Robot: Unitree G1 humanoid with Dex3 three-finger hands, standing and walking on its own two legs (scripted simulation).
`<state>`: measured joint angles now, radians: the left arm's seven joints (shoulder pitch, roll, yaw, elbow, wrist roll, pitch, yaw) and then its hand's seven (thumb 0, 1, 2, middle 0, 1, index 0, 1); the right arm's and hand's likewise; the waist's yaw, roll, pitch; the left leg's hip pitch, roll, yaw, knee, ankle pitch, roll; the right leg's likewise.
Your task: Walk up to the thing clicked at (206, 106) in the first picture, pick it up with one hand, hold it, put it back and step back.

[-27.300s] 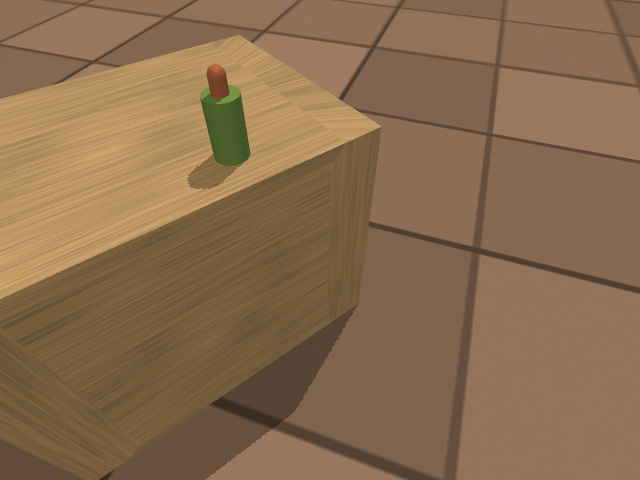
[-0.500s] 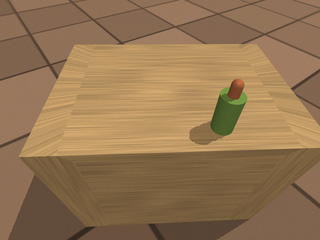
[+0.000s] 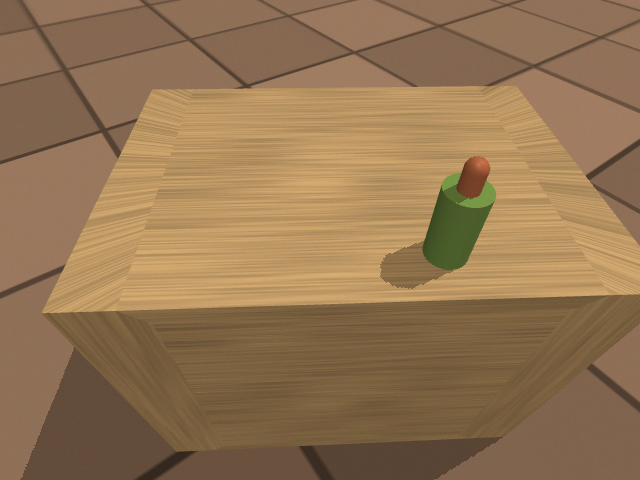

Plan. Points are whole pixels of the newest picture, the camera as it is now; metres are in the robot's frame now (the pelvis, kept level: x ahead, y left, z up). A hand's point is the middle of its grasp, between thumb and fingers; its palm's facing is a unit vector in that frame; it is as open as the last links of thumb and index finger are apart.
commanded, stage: stand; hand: right
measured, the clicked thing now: (460, 211) +0.48 -0.21 +0.06
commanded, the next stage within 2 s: none
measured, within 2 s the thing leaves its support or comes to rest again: neither
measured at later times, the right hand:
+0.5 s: hand out of the picture +0.08 -0.26 -0.16, palm faces -0.02 +0.94 -0.35, open 7.5 cm
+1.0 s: hand out of the picture +0.09 -0.26 -0.16, palm faces -0.02 +0.94 -0.35, open 7.4 cm
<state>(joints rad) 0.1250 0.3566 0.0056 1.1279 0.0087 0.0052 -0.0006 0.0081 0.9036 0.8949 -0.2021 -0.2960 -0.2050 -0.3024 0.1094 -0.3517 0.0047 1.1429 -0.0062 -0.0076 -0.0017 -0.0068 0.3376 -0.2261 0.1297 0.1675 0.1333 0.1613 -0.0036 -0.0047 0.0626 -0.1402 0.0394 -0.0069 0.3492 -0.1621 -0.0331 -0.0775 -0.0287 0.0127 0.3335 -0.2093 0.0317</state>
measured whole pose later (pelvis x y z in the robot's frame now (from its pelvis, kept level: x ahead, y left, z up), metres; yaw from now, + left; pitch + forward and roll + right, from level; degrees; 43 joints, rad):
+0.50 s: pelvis +0.00 +0.00 +0.00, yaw +0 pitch -2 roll +0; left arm 0.12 0.36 0.01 1.11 0.01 0.00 0.00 0.01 0.90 0.89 -0.20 -0.30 -0.21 -0.30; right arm 0.11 -0.35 0.01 1.13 -0.01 -0.01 0.00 0.00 -0.87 -0.89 0.20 0.30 0.20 0.30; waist 0.00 -0.01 0.06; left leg -0.14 0.04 -0.01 0.35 -0.17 -0.03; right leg -0.07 -0.03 0.01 0.33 -0.21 0.03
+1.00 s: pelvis +0.01 +0.00 +0.00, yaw +0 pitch -2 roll +0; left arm 0.12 0.36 0.00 1.11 0.01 0.00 0.00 0.01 0.90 0.89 -0.20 -0.30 -0.21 -0.30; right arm 0.10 -0.35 0.00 1.13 0.00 -0.01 0.00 0.00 -0.91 -0.90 0.20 0.30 0.20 0.30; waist -0.01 -0.01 0.06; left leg -0.13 0.04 -0.01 0.34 -0.18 -0.04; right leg -0.07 -0.03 0.00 0.33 -0.22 0.03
